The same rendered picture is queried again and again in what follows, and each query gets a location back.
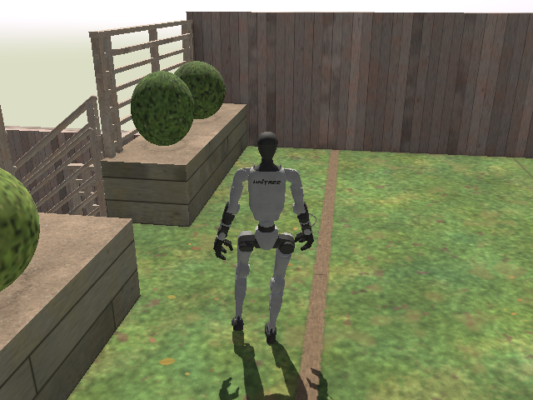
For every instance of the robot right upper arm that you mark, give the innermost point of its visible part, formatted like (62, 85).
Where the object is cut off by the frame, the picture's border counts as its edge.
(292, 176)

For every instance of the robot right hand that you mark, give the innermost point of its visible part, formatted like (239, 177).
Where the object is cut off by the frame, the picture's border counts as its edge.
(301, 237)

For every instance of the left robot foot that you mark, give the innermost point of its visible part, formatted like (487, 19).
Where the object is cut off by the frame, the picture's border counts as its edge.
(238, 324)

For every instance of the robot right forearm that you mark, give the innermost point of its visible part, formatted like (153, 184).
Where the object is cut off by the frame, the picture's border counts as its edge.
(304, 221)

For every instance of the robot left hand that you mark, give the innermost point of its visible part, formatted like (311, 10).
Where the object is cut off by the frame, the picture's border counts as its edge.
(219, 248)

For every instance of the robot head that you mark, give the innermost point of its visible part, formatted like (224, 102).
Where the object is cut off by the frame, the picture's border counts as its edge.
(267, 144)

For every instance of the robot left forearm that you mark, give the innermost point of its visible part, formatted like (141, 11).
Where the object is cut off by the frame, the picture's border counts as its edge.
(225, 224)

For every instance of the robot left upper arm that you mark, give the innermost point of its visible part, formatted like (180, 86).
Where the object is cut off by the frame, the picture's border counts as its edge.
(241, 175)

